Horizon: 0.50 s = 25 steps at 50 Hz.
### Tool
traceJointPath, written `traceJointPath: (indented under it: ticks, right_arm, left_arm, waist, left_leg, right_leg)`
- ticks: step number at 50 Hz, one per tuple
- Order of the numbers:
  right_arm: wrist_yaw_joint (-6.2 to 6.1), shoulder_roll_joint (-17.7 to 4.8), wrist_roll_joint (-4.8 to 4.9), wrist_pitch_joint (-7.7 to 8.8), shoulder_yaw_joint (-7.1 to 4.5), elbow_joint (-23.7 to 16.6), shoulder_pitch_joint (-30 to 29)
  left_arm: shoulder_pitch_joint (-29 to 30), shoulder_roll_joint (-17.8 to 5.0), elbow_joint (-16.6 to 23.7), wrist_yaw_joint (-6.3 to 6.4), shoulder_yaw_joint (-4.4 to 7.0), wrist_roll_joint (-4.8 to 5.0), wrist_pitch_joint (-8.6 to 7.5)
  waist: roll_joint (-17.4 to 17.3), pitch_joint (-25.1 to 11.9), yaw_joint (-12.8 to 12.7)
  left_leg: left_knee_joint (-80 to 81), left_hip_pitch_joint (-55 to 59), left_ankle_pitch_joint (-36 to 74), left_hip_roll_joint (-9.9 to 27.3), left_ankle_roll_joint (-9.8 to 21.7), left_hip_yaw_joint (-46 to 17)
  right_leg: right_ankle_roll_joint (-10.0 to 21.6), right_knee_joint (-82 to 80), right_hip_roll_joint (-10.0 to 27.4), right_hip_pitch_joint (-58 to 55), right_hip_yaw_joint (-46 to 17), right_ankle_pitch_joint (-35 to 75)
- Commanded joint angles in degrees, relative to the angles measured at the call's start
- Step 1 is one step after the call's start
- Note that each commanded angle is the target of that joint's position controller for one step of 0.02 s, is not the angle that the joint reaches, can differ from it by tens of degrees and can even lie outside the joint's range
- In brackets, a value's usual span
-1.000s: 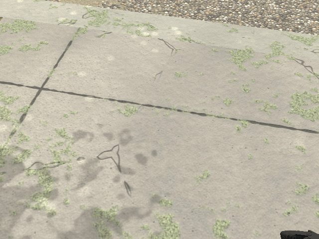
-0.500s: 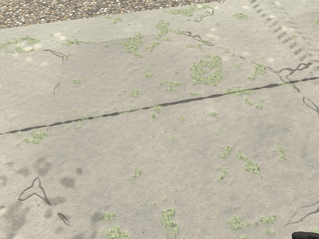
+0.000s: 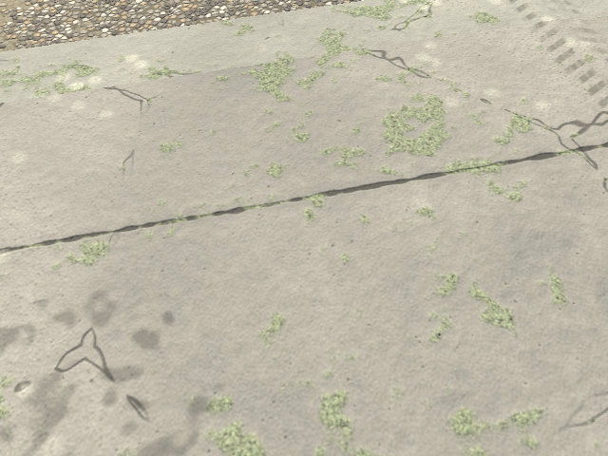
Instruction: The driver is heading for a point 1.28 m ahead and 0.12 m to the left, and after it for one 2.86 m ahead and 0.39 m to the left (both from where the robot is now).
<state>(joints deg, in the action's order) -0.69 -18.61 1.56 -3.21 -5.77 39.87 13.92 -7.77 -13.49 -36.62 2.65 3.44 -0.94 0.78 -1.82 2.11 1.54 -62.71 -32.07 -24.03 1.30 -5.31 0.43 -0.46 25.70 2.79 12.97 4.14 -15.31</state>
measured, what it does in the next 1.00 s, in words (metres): walks ahead: left foot, then right foot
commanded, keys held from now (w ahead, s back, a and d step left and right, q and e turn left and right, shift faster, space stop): q+shift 0.26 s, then w+q+shift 0.04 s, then w+e+shift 0.70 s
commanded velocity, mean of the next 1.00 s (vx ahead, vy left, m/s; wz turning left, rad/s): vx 0.51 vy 0.00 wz -0.03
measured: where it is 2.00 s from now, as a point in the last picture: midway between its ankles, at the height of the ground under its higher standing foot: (318, 146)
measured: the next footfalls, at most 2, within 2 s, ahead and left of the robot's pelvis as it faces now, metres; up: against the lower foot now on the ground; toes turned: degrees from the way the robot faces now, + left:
left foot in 0.18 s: +0.04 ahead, +0.15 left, +0.00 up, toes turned +16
right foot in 0.84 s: +0.42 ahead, -0.04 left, +0.00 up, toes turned -1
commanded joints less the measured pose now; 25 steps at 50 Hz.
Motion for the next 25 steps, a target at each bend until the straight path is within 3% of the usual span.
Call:
traceJointPath:
  ticks: [1,3,5,8,9,10,11,12,13,14,15,16,17,19,21,24,25]
  right_arm:
    - [0.91,-1.10,-0.12,0.10,0.20,-7.49,-4.84]
    - [1.98,-1.20,-0.28,0.08,0.36,-8.94,-5.57]
    - [2.58,-2.85,-0.18,-0.38,-0.31,-9.46,-4.78]
    - [2.52,-3.94,0.07,-1.25,-1.58,-8.84,-0.82]
    - [1.58,-6.60,-0.24,-1.04,-2.93,-7.74,3.19]
    - [0.34,-15.72,-0.43,-0.45,-5.35,-8.64,6.69]
    - [1.04,-17.68,-2.75,1.50,-4.84,-10.43,5.21]
    - [1.72,-14.25,-2.75,2.98,-3.85,-10.40,4.39]
    - [1.34,-12.48,-1.86,3.71,-3.19,-9.69,2.78]
    - [0.82,-10.22,0.21,3.70,-2.68,-9.00,2.13]
    - [0.47,-8.82,1.15,3.48,-1.96,-9.40,0.10]
    - [0.09,-7.78,0.67,3.52,-1.18,-10.12,-1.52]
    - [-0.23,-6.93,-0.22,3.87,-0.57,-10.26,-1.94]
    - [-0.46,-5.93,-1.51,5.19,0.20,-8.83,-0.19]
    - [-0.36,-7.10,-1.65,6.26,0.18,-7.35,1.91]
    - [-0.11,-7.99,-1.96,7.57,0.26,-5.95,3.60]
    - [1.11,-8.37,-4.19,6.75,0.38,-4.95,7.07]
  left_arm:
    - [1.77,-9.23,3.11,0.59,2.99,0.13,-0.69]
    - [1.65,-11.40,2.62,0.27,3.80,0.49,-0.65]
    - [1.55,-12.84,2.06,-0.50,4.41,1.26,-0.98]
    - [2.10,-12.36,1.01,-1.62,4.60,2.91,-1.49]
    - [-1.25,-10.44,-0.47,-2.15,4.27,2.66,-1.63]
    - [-0.49,-7.38,2.11,-2.26,3.29,0.23,-1.76]
    - [5.14,-6.47,5.69,-1.69,2.53,-0.64,-2.07]
    - [7.88,-9.35,5.54,-1.38,3.10,0.26,-2.10]
    - [8.50,-9.27,5.57,-1.04,3.06,0.85,-2.29]
    - [5.61,-10.16,4.15,-1.06,3.44,0.56,-2.69]
    - [4.76,-11.54,3.79,-1.33,3.96,0.64,-3.00]
    - [3.16,-11.58,2.70,-2.07,4.03,1.04,-3.12]
    - [1.68,-10.96,1.68,-2.72,3.81,1.27,-3.36]
    - [0.92,-9.20,0.23,-3.36,3.00,1.29,-4.20]
    - [2.47,-8.26,0.32,-3.41,2.31,1.47,-4.49]
    - [2.82,-9.05,0.70,-3.56,2.08,2.34,-4.49]
    - [1.46,-8.37,-1.01,-5.52,1.73,-3.27,-1.89]
  waist:
    - [10.97,-4.86,-2.46]
    - [11.35,-5.80,-2.81]
    - [11.58,-6.04,-2.53]
    - [9.84,-6.32,0.25]
    - [3.91,-7.68,1.55]
    - [-14.85,-7.55,1.77]
    - [-18.39,-13.05,2.41]
    - [-9.51,-13.40,4.19]
    - [-7.32,-10.41,2.48]
    - [-2.52,-10.50,0.71]
    - [-2.90,-9.27,-0.30]
    - [-5.24,-8.60,-0.96]
    - [-6.81,-8.35,-1.08]
    - [-6.46,-7.08,-0.36]
    - [-6.76,-4.95,1.00]
    - [-6.78,-1.61,1.93]
    - [-5.49,-1.75,2.20]
  left_leg:
    - [6.05,-3.17,3.57,3.19,-0.37,0.44]
    - [12.26,1.38,3.35,3.39,1.08,2.05]
    - [16.78,5.02,3.53,2.45,2.65,4.12]
    - [28.81,14.55,10.05,-0.38,6.21,6.61]
    - [34.47,23.52,18.29,-1.59,8.84,3.60]
    - [37.78,35.86,46.94,12.18,15.93,-18.76]
    - [41.01,35.65,46.56,20.77,28.06,-36.79]
    - [42.63,35.27,39.97,19.62,27.30,-32.27]
    - [42.55,32.78,34.51,16.60,24.26,-28.42]
    - [44.15,31.73,15.33,13.37,21.09,-26.44]
    - [46.89,28.39,-1.80,11.87,19.68,-26.51]
    - [49.03,26.76,-10.21,11.25,19.11,-25.74]
    - [50.37,26.39,-12.58,11.18,18.84,-25.01]
    - [51.83,26.08,-8.36,10.57,17.87,-21.21]
    - [52.86,27.06,-7.03,11.10,17.18,-18.69]
    - [55.44,28.71,-8.91,13.85,17.21,-17.95]
    - [58.01,27.60,-11.60,12.19,15.29,-14.76]
  right_leg:
    - [11.50,-5.99,14.27,-7.61,-4.36,24.40]
    - [11.27,-5.28,15.74,-7.08,-2.81,25.03]
    - [10.48,-3.66,17.02,-6.79,-1.66,25.26]
    - [5.83,4.38,16.51,-4.08,2.46,20.96]
    - [2.26,13.77,12.75,0.99,5.90,16.30]
    - [-3.74,34.54,4.84,19.99,9.40,-11.35]
    - [-5.19,47.08,-3.03,30.39,-3.20,-26.30]
    - [-4.06,50.30,-1.61,31.54,-8.41,-23.66]
    - [-2.49,48.98,-1.20,31.62,-9.55,-18.76]
    - [-1.40,43.87,0.73,31.15,-10.58,-12.96]
    - [-0.72,38.79,1.17,29.14,-10.50,-8.47]
    - [-0.79,38.08,0.65,28.12,-8.29,-4.36]
    - [-1.07,36.82,0.48,27.84,-6.90,-1.42]
    - [-1.47,31.49,1.07,26.96,-5.55,4.21]
    - [-1.53,27.40,1.87,28.61,-5.27,8.03]
    - [-1.47,25.89,2.76,33.65,-6.30,10.85]
    - [-2.19,26.91,-0.01,32.05,-4.65,8.41]
Keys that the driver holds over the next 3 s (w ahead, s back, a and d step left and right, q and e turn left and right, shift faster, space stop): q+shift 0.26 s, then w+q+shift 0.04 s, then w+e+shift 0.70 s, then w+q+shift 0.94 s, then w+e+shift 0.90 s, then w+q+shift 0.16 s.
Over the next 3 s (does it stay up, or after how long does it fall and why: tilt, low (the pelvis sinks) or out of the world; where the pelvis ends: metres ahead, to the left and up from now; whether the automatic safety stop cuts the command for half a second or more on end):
stays up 2.27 0.29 -0.02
